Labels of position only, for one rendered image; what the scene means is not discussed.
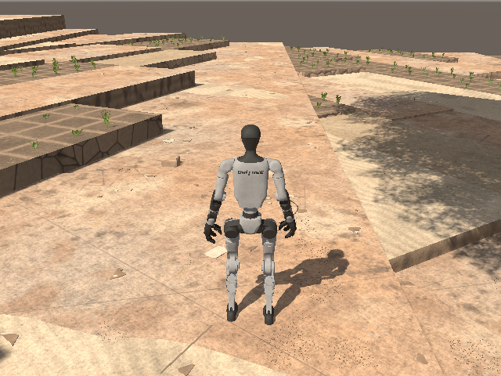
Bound left robot upper arm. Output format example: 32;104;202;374
214;158;234;201

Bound robot left forearm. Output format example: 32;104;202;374
206;190;222;226

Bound left robot thigh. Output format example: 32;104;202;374
224;218;240;273

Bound robot right forearm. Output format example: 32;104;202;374
279;190;294;222

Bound robot right hand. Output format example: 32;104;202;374
279;220;297;238

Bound right robot thigh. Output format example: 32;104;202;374
261;219;277;275

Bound robot left hand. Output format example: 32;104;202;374
204;223;222;244

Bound right robot upper arm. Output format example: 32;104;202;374
267;158;287;201

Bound robot thigh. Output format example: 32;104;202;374
224;218;240;273
261;219;277;275

